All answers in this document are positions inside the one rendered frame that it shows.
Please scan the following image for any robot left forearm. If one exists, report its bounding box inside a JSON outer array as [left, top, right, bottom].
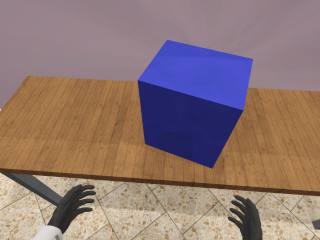
[[30, 225, 63, 240]]

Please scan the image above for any table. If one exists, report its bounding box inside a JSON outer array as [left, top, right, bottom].
[[0, 75, 320, 230]]

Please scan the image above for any carton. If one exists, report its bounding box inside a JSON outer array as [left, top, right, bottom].
[[137, 40, 253, 169]]

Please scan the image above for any robot left hand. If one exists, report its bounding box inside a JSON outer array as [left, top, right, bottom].
[[47, 184, 96, 234]]

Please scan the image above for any robot right hand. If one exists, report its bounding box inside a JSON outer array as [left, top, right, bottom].
[[228, 195, 263, 240]]

